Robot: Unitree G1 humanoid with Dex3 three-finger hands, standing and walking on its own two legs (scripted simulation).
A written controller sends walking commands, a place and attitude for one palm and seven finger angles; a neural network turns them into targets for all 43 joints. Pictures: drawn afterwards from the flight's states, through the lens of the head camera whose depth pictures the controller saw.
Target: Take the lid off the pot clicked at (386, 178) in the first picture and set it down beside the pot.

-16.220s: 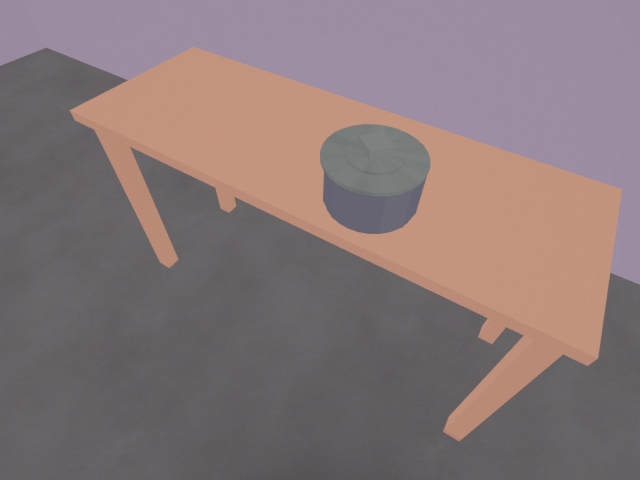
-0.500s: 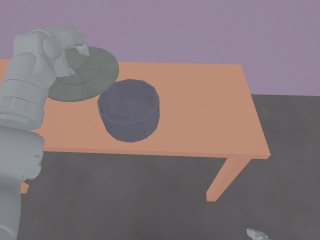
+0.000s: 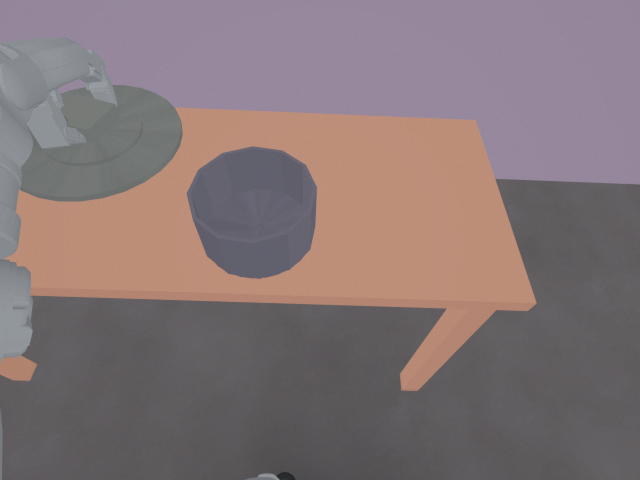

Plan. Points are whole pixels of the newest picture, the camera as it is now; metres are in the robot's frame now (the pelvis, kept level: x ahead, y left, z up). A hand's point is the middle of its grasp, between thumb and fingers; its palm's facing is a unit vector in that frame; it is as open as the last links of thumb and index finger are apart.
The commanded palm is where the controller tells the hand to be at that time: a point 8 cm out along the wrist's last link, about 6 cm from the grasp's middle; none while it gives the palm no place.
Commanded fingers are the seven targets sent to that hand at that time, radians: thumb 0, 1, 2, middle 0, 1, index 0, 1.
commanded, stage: move the lid sideways beside the pot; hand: left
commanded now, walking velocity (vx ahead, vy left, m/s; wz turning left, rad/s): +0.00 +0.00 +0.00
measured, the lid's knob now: (86, 118) +0.50 +0.28 +0.16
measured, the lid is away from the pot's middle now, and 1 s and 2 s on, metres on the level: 0.18 0.24 0.24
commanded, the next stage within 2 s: lower the lid onto the table in 0.94 s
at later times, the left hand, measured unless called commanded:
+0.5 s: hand (13, 123) +0.46 +0.34 +0.18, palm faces -0.36 -0.10 -0.93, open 8.7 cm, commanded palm +0.49 +0.34 +0.27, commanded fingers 0.00 0.51 1.12 -0.75 -1.03 -0.69 -0.96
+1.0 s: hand (3, 122) +0.46 +0.35 +0.18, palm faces -0.35 -0.09 -0.93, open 8.7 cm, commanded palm +0.50 +0.34 +0.27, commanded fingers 0.00 0.51 1.12 -0.75 -1.03 -0.69 -0.96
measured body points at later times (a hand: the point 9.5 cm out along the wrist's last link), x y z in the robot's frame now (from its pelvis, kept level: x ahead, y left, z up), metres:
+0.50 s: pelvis +0.00 +0.01 +0.00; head +0.08 +0.03 +0.44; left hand +0.47 +0.34 +0.23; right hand +0.07 -0.27 -0.12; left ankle +0.05 +0.07 -0.73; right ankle -0.04 -0.15 -0.73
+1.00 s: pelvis +0.00 +0.03 -0.01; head +0.07 +0.05 +0.44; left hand +0.47 +0.35 +0.24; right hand +0.06 -0.26 -0.12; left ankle +0.05 +0.07 -0.73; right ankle -0.04 -0.15 -0.73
